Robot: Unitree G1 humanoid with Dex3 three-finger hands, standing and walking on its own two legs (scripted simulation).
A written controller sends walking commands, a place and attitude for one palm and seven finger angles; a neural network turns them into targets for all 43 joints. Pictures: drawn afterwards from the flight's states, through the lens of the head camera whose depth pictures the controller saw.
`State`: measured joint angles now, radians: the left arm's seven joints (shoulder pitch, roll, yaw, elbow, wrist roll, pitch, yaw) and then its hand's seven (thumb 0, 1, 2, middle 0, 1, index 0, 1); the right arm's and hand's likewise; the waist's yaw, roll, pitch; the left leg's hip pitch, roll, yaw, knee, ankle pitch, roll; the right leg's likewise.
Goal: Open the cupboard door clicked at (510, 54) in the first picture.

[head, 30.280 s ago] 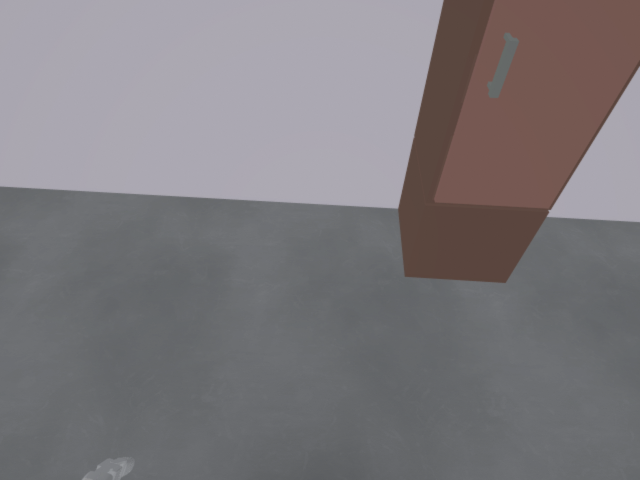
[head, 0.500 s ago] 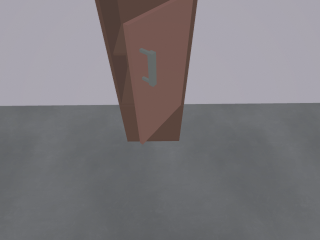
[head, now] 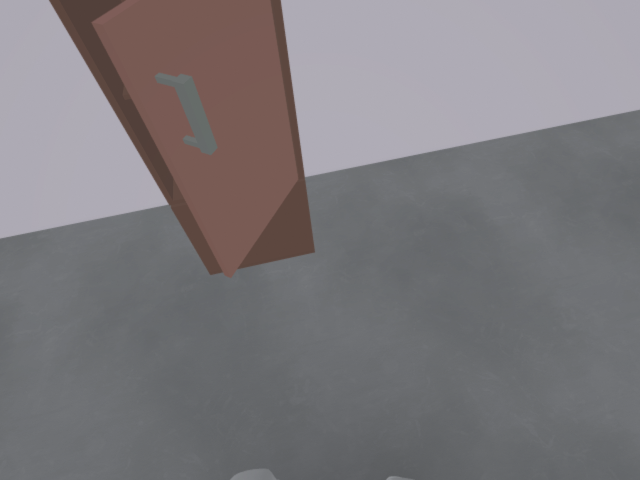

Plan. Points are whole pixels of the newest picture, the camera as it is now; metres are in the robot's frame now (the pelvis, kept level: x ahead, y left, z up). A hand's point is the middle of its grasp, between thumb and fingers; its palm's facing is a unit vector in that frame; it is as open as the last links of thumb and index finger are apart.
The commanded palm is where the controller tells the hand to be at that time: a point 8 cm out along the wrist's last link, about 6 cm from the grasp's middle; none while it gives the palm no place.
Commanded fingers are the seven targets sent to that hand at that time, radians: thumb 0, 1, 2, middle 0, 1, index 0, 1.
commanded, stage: walk to a spot facing it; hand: left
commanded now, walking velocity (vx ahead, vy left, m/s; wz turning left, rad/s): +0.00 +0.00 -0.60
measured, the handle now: (187, 114) +0.58 +0.25 +0.11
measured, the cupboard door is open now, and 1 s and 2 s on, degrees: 52 52 52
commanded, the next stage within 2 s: none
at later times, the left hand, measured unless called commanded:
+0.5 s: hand (191, 464) +0.15 +0.22 -0.17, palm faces -0.24 -0.95 -0.22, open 7.4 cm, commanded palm none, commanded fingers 0.00 0.90 0.90 -0.20 -0.30 -0.20 -0.30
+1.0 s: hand (288, 392) +0.25 +0.08 -0.14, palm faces -0.60 -0.77 -0.24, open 7.4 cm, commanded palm none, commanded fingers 0.00 0.90 0.90 -0.20 -0.30 -0.20 -0.30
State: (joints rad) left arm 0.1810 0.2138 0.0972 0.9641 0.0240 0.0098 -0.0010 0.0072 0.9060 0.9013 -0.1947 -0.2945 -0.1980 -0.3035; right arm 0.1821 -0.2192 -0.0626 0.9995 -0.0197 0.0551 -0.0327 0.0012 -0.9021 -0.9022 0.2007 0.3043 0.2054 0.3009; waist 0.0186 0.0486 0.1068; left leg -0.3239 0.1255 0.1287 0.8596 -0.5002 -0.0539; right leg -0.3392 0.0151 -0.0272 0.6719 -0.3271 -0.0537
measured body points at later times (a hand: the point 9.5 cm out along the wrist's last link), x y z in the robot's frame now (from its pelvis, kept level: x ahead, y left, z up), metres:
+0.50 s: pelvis +0.03 +0.03 +0.01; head +0.10 +0.04 +0.46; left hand +0.16 +0.27 -0.15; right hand +0.08 -0.24 -0.11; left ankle +0.06 +0.16 -0.72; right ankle -0.02 -0.08 -0.68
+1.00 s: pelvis +0.06 -0.03 +0.02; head +0.10 -0.06 +0.47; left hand +0.28 +0.12 -0.12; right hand -0.05 -0.28 -0.12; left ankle +0.16 +0.09 -0.67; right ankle -0.01 -0.11 -0.72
